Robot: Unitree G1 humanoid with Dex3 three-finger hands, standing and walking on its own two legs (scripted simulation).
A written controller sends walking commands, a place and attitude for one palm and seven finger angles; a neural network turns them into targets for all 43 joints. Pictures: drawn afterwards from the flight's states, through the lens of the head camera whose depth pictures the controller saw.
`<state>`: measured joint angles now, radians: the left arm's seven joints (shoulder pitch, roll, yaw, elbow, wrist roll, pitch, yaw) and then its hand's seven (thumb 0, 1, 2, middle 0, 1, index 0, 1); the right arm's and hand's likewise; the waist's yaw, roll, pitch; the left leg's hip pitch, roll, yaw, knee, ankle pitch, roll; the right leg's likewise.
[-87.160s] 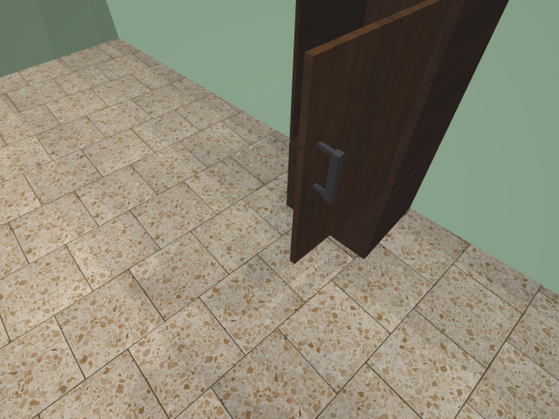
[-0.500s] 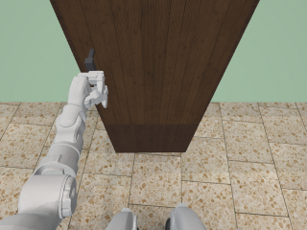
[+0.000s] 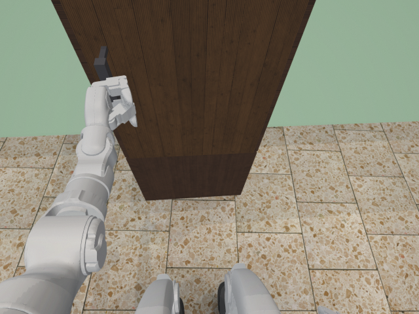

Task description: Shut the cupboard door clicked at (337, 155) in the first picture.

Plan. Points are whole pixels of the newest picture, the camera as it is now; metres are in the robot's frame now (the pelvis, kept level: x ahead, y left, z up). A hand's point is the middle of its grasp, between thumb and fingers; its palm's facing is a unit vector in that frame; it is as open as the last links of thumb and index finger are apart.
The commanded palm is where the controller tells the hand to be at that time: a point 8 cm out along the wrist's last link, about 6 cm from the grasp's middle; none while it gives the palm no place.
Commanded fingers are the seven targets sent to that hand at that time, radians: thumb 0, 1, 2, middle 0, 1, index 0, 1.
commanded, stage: pull the fist back off the door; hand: left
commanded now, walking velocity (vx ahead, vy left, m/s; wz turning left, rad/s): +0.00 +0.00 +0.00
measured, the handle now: (111, 82) +0.56 +0.16 +0.09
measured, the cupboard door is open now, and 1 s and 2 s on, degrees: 0 0 0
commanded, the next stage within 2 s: draw the hand back to the body in 0.52 s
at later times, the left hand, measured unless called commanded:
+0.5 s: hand (127, 140) +0.41 +0.12 +0.08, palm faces +0.03 -1.00 -0.01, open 3.1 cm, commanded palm +0.39 +0.17 +0.09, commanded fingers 0.00 0.90 0.90 -1.30 -1.50 -1.30 -1.50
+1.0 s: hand (94, 149) +0.37 +0.16 +0.13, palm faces +0.05 -1.00 -0.03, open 3.1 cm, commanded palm +0.33 +0.21 +0.14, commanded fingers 0.00 0.90 0.90 -1.30 -1.50 -1.30 -1.50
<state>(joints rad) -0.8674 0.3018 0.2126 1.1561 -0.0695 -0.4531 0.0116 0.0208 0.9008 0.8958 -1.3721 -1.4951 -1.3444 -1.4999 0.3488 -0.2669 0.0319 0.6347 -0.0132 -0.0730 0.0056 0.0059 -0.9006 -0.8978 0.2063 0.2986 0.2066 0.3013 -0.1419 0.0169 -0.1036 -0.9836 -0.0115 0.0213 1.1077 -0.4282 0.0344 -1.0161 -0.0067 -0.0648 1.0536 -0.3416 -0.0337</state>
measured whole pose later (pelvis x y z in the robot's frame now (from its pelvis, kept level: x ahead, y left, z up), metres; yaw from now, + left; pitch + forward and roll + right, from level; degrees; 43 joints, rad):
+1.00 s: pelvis +0.08 -0.01 +0.05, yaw +0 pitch +7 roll +0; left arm 0.06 0.19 0.10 0.15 -0.22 -0.21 -0.12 0.02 0.90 0.90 -1.30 -1.50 -1.30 -1.50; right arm 0.28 -0.24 0.04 0.54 0.05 -0.02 -0.04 0.01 -0.90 -0.90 0.21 0.30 0.21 0.30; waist 0.01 0.04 -0.09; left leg -0.49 -0.01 0.01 0.81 -0.44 0.02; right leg -0.55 0.01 -0.06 0.80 -0.38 -0.04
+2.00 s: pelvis +0.09 +0.02 +0.09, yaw +1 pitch -4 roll -1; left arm 0.44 0.34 0.36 -0.37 -0.07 -0.05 0.12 0.02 0.89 0.90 -0.27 -0.37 -0.27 -0.37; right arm 0.20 -0.23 0.03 0.63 0.01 -0.09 -0.06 0.01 -0.90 -0.90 0.21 0.30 0.21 0.30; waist 0.08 0.08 0.01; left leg -0.07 -0.04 0.01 0.42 -0.28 0.05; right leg -0.11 -0.01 -0.05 0.41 -0.23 0.00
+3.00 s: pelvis +0.01 +0.02 +0.07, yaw +0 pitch +0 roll -1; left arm 0.55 0.40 0.41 -0.48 -0.02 -0.16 0.16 0.02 0.89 0.89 -0.22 -0.30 -0.21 -0.30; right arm 0.22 -0.22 0.01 0.55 0.01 -0.01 -0.09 0.01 -0.90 -0.90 0.21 0.30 0.21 0.30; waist 0.00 -0.01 -0.02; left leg -0.36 -0.04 0.04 0.63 -0.27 0.07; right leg -0.39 -0.01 -0.04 0.57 -0.17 0.01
